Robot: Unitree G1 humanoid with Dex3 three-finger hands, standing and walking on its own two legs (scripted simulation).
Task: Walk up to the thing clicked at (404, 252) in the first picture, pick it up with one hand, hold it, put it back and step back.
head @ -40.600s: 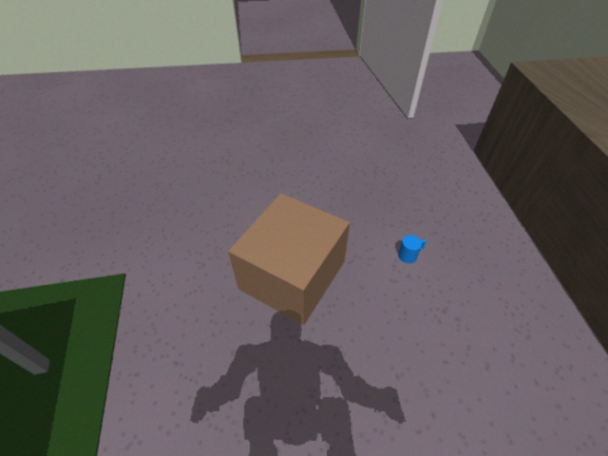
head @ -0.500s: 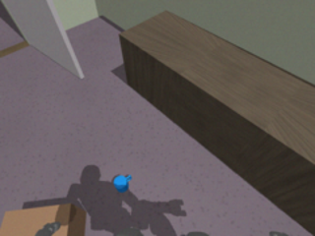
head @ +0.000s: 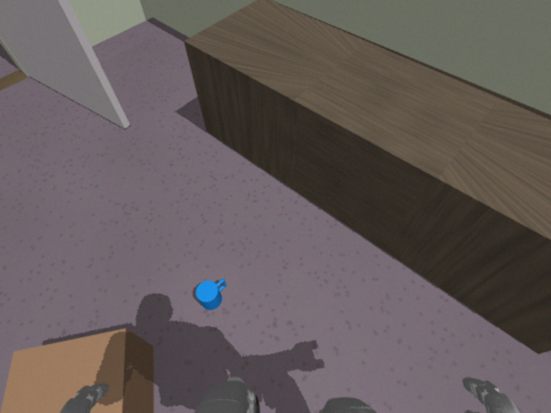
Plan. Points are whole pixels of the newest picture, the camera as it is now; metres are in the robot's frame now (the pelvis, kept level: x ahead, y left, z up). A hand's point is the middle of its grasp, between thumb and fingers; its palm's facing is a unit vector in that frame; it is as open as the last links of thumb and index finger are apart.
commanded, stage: step back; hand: left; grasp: from above
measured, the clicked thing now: (213, 292) +0.52 +0.25 -0.71
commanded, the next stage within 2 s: none
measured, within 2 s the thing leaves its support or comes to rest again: neither
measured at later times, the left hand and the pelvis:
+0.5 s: hand out of the picture -0.04 +0.29 -0.14, palm faces +0.07 -0.93 -0.36, open 7.4 cm; pelvis -0.14 +0.01 +0.02, yaw +4 degrees
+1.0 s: hand out of the picture -0.23 +0.23 -0.12, palm faces +0.03 -0.90 -0.44, open 7.4 cm; pelvis -0.31 -0.04 +0.01, yaw +2 degrees
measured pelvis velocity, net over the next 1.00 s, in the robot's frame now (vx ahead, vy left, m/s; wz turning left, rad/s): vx -0.31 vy -0.04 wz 0.04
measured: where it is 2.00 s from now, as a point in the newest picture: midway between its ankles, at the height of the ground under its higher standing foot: outside the picture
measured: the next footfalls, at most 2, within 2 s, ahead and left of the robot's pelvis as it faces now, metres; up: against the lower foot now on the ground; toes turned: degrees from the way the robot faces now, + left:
left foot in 0.32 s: -0.08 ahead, +0.11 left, +0.00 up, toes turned +2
right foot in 0.78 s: -0.23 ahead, -0.15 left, +0.00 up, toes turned +1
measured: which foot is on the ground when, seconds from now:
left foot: down 0.00-0.00, up 0.02-0.30, down 0.32-0.80, up 0.82-1.00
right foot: down 0.00-0.34, up 0.36-0.76, down 0.78-1.00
